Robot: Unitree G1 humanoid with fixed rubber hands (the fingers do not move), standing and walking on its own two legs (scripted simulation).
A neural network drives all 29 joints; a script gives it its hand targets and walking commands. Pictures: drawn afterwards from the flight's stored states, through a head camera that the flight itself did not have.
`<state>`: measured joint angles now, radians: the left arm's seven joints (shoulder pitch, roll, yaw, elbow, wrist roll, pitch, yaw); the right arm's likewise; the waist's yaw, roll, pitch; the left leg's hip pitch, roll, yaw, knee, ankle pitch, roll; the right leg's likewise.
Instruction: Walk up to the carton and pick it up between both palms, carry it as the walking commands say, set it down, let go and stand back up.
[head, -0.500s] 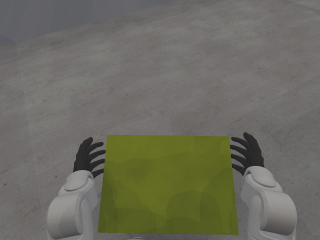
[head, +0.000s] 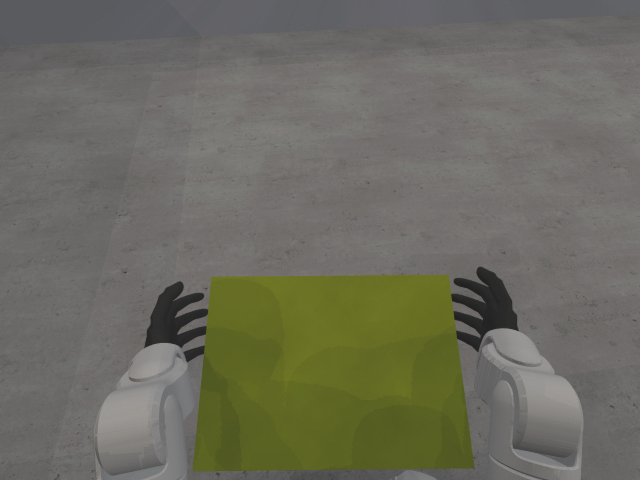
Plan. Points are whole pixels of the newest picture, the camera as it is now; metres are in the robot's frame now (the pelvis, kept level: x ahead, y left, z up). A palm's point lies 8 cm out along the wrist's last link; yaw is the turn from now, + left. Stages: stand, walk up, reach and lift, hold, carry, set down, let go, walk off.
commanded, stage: carry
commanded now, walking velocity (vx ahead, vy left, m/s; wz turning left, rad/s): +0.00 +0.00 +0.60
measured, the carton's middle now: (329, 367) +0.25 +0.00 -0.01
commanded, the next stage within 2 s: none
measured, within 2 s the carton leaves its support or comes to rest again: neither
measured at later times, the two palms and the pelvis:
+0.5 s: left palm (87, 433) +0.14 +0.21 +0.12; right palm (453, 321) +0.26 -0.12 +0.11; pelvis -0.03 -0.02 +0.02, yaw +18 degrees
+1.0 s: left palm out of the picture +0.07 +0.28 +0.11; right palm (369, 341) +0.23 -0.03 +0.11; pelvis -0.07 +0.02 +0.01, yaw +27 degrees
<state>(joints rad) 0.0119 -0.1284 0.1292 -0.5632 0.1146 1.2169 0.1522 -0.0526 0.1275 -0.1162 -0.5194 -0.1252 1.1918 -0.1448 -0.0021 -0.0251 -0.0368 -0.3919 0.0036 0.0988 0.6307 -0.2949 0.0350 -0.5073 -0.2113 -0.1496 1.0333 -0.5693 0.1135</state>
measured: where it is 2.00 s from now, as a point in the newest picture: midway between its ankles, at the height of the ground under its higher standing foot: outside the picture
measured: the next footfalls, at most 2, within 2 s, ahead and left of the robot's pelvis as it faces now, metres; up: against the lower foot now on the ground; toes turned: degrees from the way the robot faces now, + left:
right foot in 0.28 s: +0.04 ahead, -0.11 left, +0.00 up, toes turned +2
left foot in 0.66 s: -0.04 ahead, +0.15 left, +0.00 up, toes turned +14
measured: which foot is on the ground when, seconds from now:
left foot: down 0.00-0.30, up 0.32-0.64, down 0.66-1.00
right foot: up 0.00-0.26, down 0.28-0.66, up 0.68-0.96, down 0.98-1.00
